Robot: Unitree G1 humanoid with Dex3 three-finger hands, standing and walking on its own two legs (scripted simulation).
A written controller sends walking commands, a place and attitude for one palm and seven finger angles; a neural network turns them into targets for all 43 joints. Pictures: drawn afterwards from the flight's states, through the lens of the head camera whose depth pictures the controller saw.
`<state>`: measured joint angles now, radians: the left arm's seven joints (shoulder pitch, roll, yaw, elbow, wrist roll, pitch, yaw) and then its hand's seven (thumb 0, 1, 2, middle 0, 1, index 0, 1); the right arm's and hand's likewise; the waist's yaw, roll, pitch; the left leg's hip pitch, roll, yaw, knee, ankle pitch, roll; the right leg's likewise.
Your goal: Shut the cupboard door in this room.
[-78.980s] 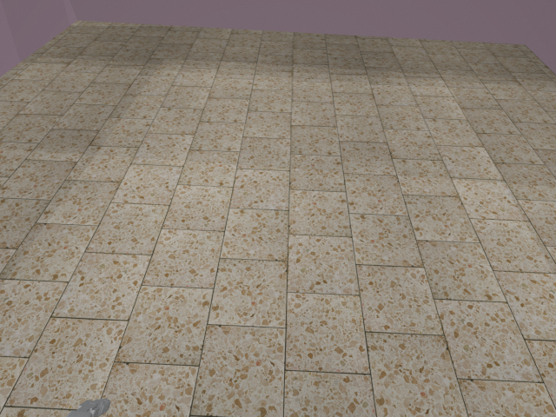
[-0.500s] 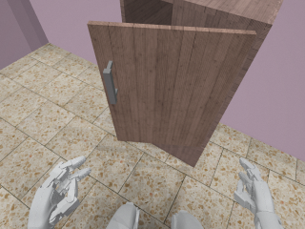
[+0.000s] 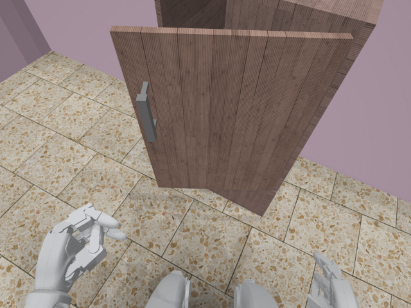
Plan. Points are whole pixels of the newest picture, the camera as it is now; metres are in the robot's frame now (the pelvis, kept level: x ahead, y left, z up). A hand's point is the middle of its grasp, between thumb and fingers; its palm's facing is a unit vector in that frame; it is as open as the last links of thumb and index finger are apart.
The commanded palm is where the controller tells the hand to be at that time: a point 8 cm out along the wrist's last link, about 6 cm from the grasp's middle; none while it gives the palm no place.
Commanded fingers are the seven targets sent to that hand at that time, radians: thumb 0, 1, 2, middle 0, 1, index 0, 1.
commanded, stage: raise the hand and make a fist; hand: left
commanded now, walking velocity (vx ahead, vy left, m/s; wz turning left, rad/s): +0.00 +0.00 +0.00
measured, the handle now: (148, 113) +0.49 +0.17 +0.06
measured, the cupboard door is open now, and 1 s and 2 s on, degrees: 28 28 28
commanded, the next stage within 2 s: bring the fist close to the handle in 0.98 s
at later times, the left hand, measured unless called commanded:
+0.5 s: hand (93, 237) +0.22 +0.20 +0.06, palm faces +0.04 -1.00 -0.04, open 3.1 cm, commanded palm +0.20 +0.25 +0.06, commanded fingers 0.00 0.90 0.90 -1.30 -1.50 -1.30 -1.50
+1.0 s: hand (104, 232) +0.23 +0.18 +0.06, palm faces +0.03 -1.00 -0.04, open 3.1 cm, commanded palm +0.21 +0.24 +0.06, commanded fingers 0.00 0.90 0.90 -1.30 -1.50 -1.30 -1.50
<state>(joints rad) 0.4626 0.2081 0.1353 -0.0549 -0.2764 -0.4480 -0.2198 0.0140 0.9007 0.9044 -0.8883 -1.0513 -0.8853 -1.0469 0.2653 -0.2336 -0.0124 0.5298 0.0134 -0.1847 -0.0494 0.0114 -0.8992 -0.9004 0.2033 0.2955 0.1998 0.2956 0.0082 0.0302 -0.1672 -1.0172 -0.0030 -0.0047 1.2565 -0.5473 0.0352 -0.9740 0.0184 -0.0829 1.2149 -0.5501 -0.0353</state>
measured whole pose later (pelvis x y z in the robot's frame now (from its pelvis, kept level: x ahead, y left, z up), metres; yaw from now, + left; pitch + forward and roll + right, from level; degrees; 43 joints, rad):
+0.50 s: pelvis +0.01 +0.01 +0.01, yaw +0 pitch +17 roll -3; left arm 0.40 0.24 0.13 -0.06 -0.26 -0.40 -0.21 0.01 0.90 0.90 -1.28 -1.48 -1.28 -1.47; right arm 0.23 -0.22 0.03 0.46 0.01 -0.14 -0.04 0.01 -0.90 -0.90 0.20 0.30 0.20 0.30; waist 0.02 0.03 -0.17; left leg -0.98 -0.01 -0.01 1.23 -0.54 0.05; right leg -0.92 0.01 -0.09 1.16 -0.54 -0.02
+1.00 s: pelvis +0.01 +0.00 +0.01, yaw +0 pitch +17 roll -2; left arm 0.38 0.23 0.14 -0.02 -0.27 -0.42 -0.21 0.01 0.90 0.90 -1.30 -1.50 -1.30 -1.50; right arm 0.25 -0.25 0.01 0.48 0.01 -0.13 -0.04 0.01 -0.90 -0.90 0.20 0.30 0.20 0.30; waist 0.00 0.03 -0.17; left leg -0.96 0.00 -0.01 1.22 -0.54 0.03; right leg -0.92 0.02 -0.09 1.17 -0.55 -0.04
